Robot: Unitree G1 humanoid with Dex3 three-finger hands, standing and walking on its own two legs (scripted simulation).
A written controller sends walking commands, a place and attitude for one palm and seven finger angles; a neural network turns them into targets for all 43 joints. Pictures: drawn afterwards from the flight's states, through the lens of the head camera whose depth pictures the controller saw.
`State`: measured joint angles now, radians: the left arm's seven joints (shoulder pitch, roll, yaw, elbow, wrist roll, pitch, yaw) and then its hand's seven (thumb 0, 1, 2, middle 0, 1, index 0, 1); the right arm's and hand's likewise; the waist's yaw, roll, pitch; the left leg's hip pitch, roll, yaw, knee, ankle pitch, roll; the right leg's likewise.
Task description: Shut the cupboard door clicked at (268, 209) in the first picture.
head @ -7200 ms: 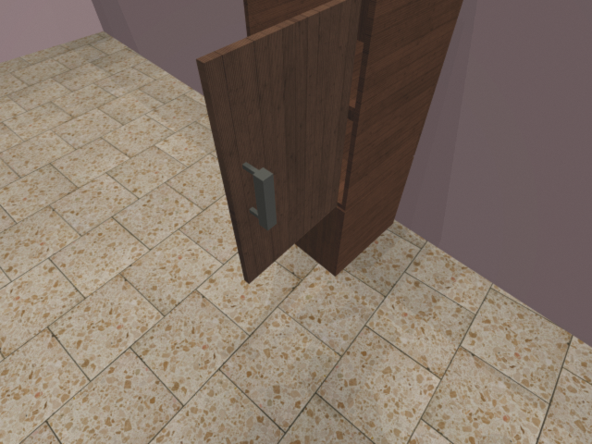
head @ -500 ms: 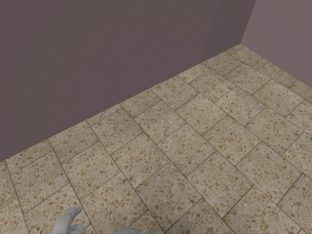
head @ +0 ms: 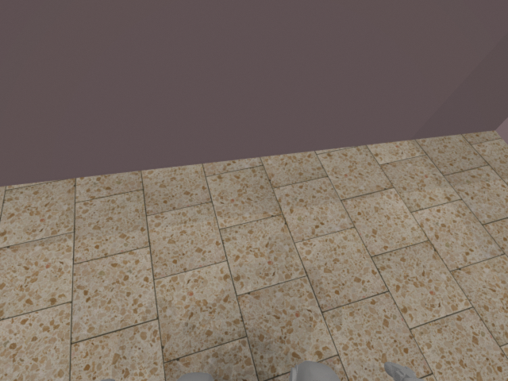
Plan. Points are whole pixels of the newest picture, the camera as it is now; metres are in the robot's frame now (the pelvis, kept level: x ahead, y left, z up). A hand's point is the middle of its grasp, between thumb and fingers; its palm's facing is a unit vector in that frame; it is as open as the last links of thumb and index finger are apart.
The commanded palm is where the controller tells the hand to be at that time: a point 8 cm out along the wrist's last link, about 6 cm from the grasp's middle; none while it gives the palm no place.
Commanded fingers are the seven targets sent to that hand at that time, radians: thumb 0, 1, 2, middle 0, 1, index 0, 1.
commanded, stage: walk to a spot facing it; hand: left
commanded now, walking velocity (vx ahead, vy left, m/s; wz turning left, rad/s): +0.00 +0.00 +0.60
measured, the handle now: out of the picture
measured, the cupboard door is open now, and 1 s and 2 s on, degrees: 93 93 93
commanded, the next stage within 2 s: none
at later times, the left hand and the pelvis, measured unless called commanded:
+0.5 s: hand out of the picture +0.03 +0.15 -0.16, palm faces +0.31 -0.92 -0.21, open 7.4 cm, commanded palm none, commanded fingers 0.00 0.90 0.90 -0.20 -0.30 -0.20 -0.30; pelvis +0.02 -0.04 +0.01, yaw +19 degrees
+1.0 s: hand out of the picture +0.08 +0.20 -0.14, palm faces +0.53 -0.81 -0.26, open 7.4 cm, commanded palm none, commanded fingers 0.00 0.90 0.90 -0.20 -0.30 -0.20 -0.30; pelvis +0.08 -0.04 +0.00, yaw +34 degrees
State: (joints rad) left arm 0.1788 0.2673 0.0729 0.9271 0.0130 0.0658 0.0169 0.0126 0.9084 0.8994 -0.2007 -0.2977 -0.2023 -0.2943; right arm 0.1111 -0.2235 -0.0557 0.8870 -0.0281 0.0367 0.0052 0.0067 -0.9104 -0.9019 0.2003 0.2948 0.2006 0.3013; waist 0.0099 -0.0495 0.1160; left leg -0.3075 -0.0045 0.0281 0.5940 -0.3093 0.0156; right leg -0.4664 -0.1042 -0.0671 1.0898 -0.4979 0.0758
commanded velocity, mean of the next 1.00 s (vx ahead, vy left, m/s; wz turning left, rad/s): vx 0.09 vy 0.00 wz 0.60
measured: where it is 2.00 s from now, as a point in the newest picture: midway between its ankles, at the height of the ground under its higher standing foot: (193, 322)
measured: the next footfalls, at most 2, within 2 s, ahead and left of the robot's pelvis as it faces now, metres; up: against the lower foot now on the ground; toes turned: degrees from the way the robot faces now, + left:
right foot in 0.20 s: +0.06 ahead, -0.16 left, +0.00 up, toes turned +4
left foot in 0.56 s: +0.03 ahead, +0.07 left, +0.00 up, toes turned +27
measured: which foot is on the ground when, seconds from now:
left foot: down 0.00-0.20, up 0.22-0.54, down 0.56-0.98, up 1.00-1.00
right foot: up 0.00-0.18, down 0.20-0.56, up 0.58-0.96, down 0.98-1.00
